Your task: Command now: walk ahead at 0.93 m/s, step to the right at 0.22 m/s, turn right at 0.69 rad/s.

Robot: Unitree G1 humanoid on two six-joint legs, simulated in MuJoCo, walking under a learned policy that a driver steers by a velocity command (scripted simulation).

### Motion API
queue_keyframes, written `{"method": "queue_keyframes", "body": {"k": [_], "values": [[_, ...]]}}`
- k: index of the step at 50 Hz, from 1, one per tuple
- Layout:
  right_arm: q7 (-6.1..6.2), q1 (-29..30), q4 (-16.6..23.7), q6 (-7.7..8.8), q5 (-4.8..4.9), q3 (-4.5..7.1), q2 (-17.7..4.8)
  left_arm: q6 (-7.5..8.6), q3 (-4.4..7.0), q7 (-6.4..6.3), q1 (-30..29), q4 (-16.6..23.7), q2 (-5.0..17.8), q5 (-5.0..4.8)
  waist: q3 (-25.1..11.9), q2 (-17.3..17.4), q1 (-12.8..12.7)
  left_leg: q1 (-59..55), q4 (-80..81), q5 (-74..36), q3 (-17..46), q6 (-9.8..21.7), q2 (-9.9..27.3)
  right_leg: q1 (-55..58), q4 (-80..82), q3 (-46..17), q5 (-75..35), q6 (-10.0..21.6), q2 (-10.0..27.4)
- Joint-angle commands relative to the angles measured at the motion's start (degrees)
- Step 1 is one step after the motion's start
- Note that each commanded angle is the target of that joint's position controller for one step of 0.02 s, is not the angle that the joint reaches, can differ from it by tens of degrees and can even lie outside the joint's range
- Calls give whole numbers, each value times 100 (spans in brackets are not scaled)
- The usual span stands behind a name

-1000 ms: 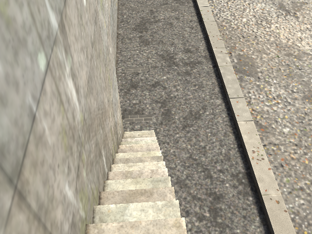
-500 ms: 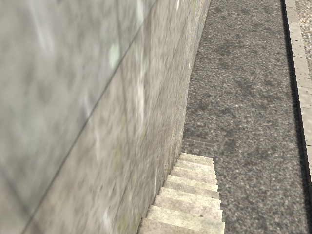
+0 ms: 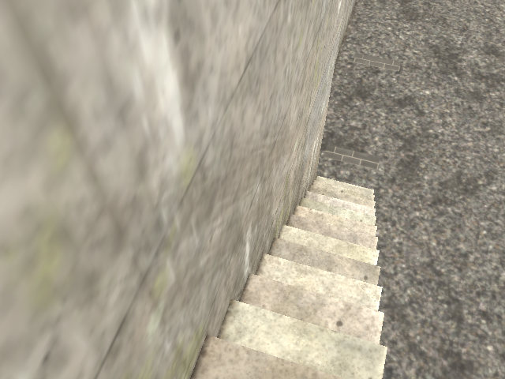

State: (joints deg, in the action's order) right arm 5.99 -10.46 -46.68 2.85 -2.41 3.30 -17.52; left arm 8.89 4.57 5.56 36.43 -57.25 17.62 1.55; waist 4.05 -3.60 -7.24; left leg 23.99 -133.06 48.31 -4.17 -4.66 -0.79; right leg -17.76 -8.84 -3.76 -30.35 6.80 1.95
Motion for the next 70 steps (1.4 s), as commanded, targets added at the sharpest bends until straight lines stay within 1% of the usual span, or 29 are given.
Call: {"method": "queue_keyframes", "body": {"k": [1,2,5,8,10,13,15,17,21,24,26,27,28,31,32,34,36,38,41,44,45,46,48,50,53,57,59,63,70], "values": [[-151,843,1128,-47,210,-414,672,-357,487,-529,470,227,1591,-265,-1784,-1220,56,2954,3622,-957,756,266,336,3374,-966,-3119,3428,851,1158],[-113,-74,1345,-178,503,-529,754,-425,580,-774,-468,302,2220,-188,-1857,-2938,826,2897,2984,460,2089,615,588,1636,-1205,-6326,6078,1596,2282],[-163,692,1009,35,-192,-483,-83,-270,107,-714,-1690,1733,238,-571,-257,1274,648,770,8224,-1708,663,443,483,-1124,-1277,-1573,1430,5,-35],[-350,88,328,-129,18,-405,378,-932,155,-487,164,189,115,-76,-466,-45,502,-1036,7628,-2726,-408,303,450,-663,-3203,-254,674,-452,-1533],[-165,1178,615,-41,781,-142,-272,-873,-67,-585,1640,312,-677,255,190,323,-674,165,5231,-3259,-441,-970,130,-676,-3082,1365,265,3,-1294],[93,4807,2227,-59,465,-435,844,-548,26,-900,4834,-620,-325,148,1281,-454,-2521,5574,65,446,-156,-978,-384,2822,-1362,-1307,542,777,86],[-248,3657,3276,127,643,-622,815,-550,13,-1432,97,1316,183,-305,1446,-478,-172,3278,7788,-982,3318,-2,713,-1898,-994,-7448,7335,726,1030],[-480,1420,1929,170,-125,-104,300,-640,191,-1243,-1044,1800,806,-497,-439,928,518,-1151,8637,-4949,348,211,-329,-1819,-1728,-1058,2530,-573,-1289],[-870,-1134,1372,-157,508,-156,-444,-979,-65,-1309,-1342,2292,3,-376,-473,-1253,1146,-3203,9877,-7177,1741,384,921,-3430,-3614,-1608,4583,-1066,-1222],[-800,-206,1357,-488,-269,-362,-961,-1096,-132,-1185,594,1624,-311,-340,-791,2282,370,-595,11508,-4703,734,519,1059,-2248,-7045,-275,4238,-1681,-2309],[-1054,-1934,840,-848,520,-352,-1497,-1058,-180,-1403,-1139,2184,-172,-553,145,1398,1060,-1502,8824,-2737,1738,-137,1600,-7608,-9955,-243,7399,-1544,-2626],[-746,134,652,-1003,731,254,-3851,-993,-724,-1264,-1014,2948,-1141,-749,1041,6935,-596,2723,13918,2838,3440,150,3551,-6464,-11411,661,6844,-1125,-2069],[-426,1959,1505,-956,269,40,-2992,-961,-694,-1237,-822,3017,-379,-743,1278,6974,-1064,5016,14994,3863,3033,-38,2987,-4615,-12138,786,5570,-1508,-1867],[-490,3383,2851,-932,229,-318,-2070,-1363,-324,-1179,1836,1441,1038,416,-556,5812,-2428,5165,13915,1055,1670,-36,2937,-1681,-14379,2111,5649,-1992,-2467],[-499,4096,2691,-880,410,-159,-992,-1240,-181,-881,5602,-293,1169,901,-2062,2523,-3930,3689,7417,-3184,-1921,-1289,462,629,-10880,533,7008,-1524,-1468],[-477,2659,2562,-857,801,42,-588,-747,-44,-652,1404,1044,1888,463,1501,-2282,-1949,6936,1675,678,1854,377,-429,-1439,-4717,-4301,11988,633,-615],[-412,4547,3973,-499,829,-45,-631,-289,-469,-387,-1431,2093,1356,77,6031,-3778,-945,8633,2259,1192,1580,789,-639,-7933,2830,-9911,17597,629,-718],[-610,2368,3393,-203,720,106,-390,-1045,-918,-351,-1623,2360,-212,-150,2979,-2704,285,5172,554,-767,150,586,-912,-7399,1792,-7703,14955,-723,-1105],[-357,-1372,2135,-254,88,297,-1463,-1395,177,-364,-3383,3433,2490,-884,-1815,-2919,1550,-3832,1753,-156,172,529,774,-9354,-842,-4322,11887,-1679,-780],[-97,-5794,302,-379,451,504,-1876,-1190,387,-463,-4112,2981,2207,38,-2966,340,3787,-2603,8393,-438,582,641,1222,-6087,-12509,1196,12956,-1965,-2618],[-392,-5037,4,-290,445,234,-1726,-1219,492,-529,-2805,2093,2002,-20,-3221,546,3155,-1685,7025,-292,-976,167,1102,-5284,-17055,2093,13386,-1922,-2695],[-359,-2154,751,124,829,365,-3411,-1428,320,-745,-4659,3918,2302,-195,-579,4509,2320,5899,15288,4983,5361,1161,3567,-2385,-19518,72,12849,-1077,-1358],[78,-644,714,-39,1397,-186,-2460,-1804,-150,-852,-2621,3449,817,496,-343,2564,-365,4290,15583,2143,3754,-240,3341,-1875,-17808,1492,11598,-842,-1596],[16,1401,1194,-81,2157,215,-3368,-1726,-507,-763,-587,3169,-65,863,-376,2427,-1977,3582,13999,-178,2944,-555,3082,413,-10633,-671,14067,-173,-343],[-140,2424,2112,-31,104,326,-1506,-943,-537,-164,-102,1349,-54,-386,2740,-6338,-1891,5387,6379,930,306,991,586,-2690,-1655,-5295,9948,149,-1221],[-284,705,1233,-110,419,173,-526,-822,-314,-686,-507,2025,-308,-572,2576,-1557,12,4626,7184,-2087,969,1541,16,-2069,-2567,-5069,10382,-31,-1589],[-581,-1788,262,27,197,135,0,-1253,-505,-667,-2111,2134,-1439,-282,113,-1364,1384,25,7297,-6405,700,1437,164,-3078,-4859,-2761,8727,-42,-1583],[-386,-236,1046,-217,191,-284,814,-1244,-504,-508,-1447,2289,-1219,-440,-772,1222,618,-940,10895,-5217,873,704,575,-1105,-4554,-2337,7587,-172,-1164],[-449,-1089,423,30,286,80,316,-1017,-476,-444,-986,1931,-840,-439,-491,772,-188,-2315,13655,-8612,-78,478,1149,-965,-6152,-1773,5541,-486,-732]]}}
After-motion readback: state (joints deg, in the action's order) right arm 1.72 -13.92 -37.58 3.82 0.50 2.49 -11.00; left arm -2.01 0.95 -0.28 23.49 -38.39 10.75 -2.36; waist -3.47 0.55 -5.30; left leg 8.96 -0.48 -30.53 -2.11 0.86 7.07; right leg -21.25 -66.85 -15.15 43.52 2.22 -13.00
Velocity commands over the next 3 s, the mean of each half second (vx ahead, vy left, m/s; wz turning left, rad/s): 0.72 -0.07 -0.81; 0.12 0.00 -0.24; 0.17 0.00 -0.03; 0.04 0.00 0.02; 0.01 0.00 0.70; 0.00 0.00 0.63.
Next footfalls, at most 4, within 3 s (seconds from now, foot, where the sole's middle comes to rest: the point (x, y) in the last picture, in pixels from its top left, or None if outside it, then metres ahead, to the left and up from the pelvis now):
0.16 left None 0.13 0.07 -0.79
0.52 left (293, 311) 0.83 -0.02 -1.44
0.68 right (325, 329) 0.75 -0.15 -1.41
0.88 left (254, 286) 0.99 0.17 -1.63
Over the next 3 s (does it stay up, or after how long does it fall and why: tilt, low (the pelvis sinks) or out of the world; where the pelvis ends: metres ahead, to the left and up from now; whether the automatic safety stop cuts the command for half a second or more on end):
stays up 1.03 -0.20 -1.05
